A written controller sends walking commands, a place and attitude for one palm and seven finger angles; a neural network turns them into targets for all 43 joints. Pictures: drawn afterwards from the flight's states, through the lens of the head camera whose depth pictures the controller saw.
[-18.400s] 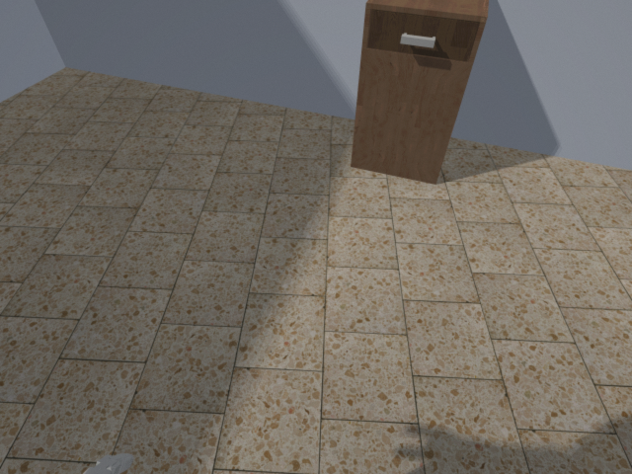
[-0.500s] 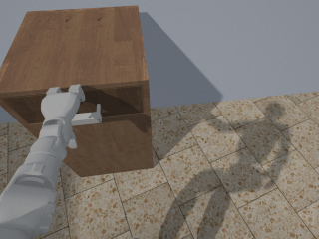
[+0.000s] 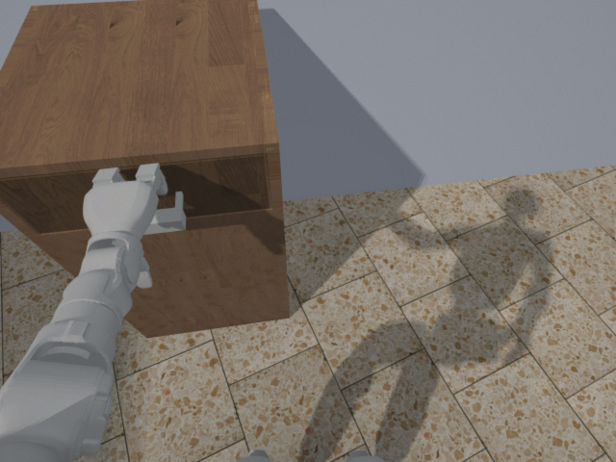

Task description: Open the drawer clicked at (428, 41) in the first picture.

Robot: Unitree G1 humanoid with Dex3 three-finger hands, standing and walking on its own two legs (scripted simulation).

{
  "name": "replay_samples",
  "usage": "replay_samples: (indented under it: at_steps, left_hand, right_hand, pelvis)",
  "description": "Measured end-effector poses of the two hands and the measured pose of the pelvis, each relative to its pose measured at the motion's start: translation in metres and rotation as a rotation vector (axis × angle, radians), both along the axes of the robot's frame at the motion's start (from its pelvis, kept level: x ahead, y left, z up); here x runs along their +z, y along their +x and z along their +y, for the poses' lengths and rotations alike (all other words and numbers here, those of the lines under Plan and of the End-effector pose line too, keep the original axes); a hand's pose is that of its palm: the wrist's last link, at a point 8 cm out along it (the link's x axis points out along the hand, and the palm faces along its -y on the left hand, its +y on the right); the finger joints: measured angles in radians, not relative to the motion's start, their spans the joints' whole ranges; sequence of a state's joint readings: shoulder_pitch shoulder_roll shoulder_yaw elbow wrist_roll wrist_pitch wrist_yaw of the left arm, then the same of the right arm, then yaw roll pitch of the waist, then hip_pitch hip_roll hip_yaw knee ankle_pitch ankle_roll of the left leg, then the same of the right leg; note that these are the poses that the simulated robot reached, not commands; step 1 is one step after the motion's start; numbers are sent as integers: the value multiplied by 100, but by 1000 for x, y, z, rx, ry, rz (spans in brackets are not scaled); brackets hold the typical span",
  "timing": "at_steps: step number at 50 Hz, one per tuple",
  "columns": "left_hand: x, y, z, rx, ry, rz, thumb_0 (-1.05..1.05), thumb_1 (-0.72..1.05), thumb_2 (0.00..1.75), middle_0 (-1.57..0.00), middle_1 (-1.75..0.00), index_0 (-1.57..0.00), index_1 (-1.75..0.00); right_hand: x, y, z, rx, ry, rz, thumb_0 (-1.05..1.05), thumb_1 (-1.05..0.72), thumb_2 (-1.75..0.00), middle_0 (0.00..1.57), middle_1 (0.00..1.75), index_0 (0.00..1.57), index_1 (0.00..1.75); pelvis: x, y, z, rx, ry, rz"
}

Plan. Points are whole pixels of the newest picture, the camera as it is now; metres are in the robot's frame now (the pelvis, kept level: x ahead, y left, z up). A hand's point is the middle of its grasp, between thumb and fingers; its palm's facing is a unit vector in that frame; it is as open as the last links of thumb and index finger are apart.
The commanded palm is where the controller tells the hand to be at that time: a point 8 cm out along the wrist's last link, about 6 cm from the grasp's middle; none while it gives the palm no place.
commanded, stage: lower the fingers behind the handle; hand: left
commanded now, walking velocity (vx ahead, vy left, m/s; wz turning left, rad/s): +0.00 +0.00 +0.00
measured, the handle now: (143, 211) +0.49 +0.26 -0.04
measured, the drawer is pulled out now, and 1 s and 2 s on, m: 0.00 0.00 0.00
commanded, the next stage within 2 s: close the thumb around the handle in 1.16 s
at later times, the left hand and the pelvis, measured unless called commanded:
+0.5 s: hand (139, 243) +0.43 +0.25 -0.03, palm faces -0.05 +0.00 -1.00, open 13.8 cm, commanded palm +0.42 +0.24 +0.02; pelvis -0.02 +0.00 -0.02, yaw +0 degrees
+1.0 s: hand (148, 245) +0.44 +0.25 -0.06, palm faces -0.03 -0.04 -1.00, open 13.8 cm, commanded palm +0.42 +0.24 +0.00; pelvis -0.02 +0.01 -0.03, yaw -1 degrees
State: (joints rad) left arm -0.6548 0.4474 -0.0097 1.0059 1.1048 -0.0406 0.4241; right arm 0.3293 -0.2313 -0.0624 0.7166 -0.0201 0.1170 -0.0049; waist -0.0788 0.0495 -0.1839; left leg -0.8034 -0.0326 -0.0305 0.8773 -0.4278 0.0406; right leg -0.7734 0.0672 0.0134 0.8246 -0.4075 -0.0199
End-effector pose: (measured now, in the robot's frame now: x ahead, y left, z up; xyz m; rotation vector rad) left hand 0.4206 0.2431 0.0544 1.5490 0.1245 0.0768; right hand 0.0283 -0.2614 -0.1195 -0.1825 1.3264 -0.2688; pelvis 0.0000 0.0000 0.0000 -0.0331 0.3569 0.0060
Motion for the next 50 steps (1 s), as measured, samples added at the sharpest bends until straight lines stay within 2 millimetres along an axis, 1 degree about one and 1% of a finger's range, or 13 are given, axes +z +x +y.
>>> replay_samples:
  at_steps: [5,12,15,18,24,32,39,44,50]
  left_hand:
    - [-4,0,-4,-5,1,10,0,-49,30,-32,-120,-32,-120]
    - [-18,-9,-10,-21,-23,17,0,-49,30,-32,-120,-32,-120]
    - [-20,-10,-8,-26,-11,-8,0,-49,30,-31,-120,-32,-120]
    - [-23,-9,-3,-6,7,-18,0,-49,30,-31,-120,-32,-120]
    - [-30,-7,6,36,18,8,0,-49,30,-30,-119,-32,-120]
    - [-48,-1,5,1,-21,63,0,-49,30,-31,-120,-32,-120]
    - [-57,2,7,-29,-13,-5,0,-49,30,-32,-120,-32,-120]
    - [-59,3,7,3,-5,-32,0,-49,30,-31,-120,-32,-120]
    - [-55,2,5,40,-18,5,0,-49,30,-31,-120,-32,-120]
  right_hand:
    - [-1,-5,-3,-9,-3,4,1,-90,-90,20,30,20,30]
    - [-4,-9,-4,-8,-7,0,0,-90,-90,20,30,20,30]
    - [-7,-10,-5,-1,-11,-1,0,-90,-90,20,30,20,30]
    - [-10,-11,-5,7,-13,1,0,-90,-90,20,30,20,30]
    - [-14,-14,-5,10,-17,7,0,-90,-90,20,30,20,30]
    - [-15,-25,-4,4,-44,27,0,-90,-90,20,30,20,30]
    - [-25,-35,-1,3,-46,69,0,-90,-90,20,30,20,30]
    - [-31,-35,5,1,-21,83,0,-90,-90,20,30,20,30]
    - [-28,-29,14,-4,2,63,0,-90,-90,20,30,20,30]
  pelvis:
    - [-2,-1,0,-4,-1,4]
    - [-6,-6,0,-14,1,11]
    - [-9,-9,0,-12,1,18]
    - [-12,-12,0,-8,0,28]
    - [-17,-17,0,-4,-5,45]
    - [-23,-18,3,-5,-13,68]
    - [-34,-18,7,-7,-22,99]
    - [-36,-18,10,-7,-26,102]
    - [-30,-16,11,-11,-24,81]
